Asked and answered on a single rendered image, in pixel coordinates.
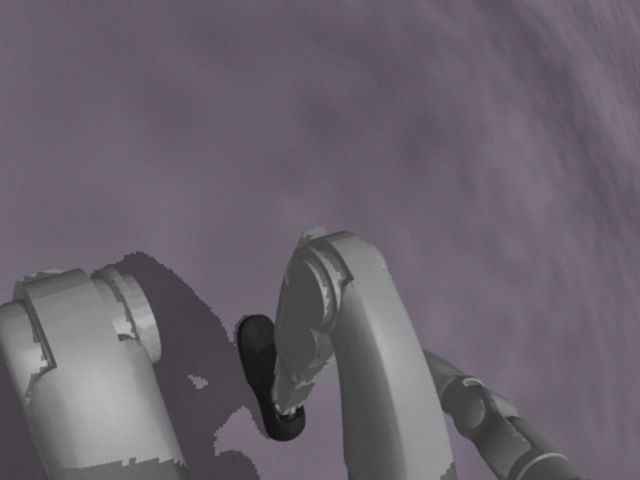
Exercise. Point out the right robot hand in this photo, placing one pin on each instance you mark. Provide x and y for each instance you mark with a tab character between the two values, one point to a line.
442	371

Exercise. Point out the right robot arm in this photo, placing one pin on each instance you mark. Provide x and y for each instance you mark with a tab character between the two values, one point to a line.
511	447

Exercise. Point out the right robot foot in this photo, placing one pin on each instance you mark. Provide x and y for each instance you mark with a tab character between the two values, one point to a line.
255	339

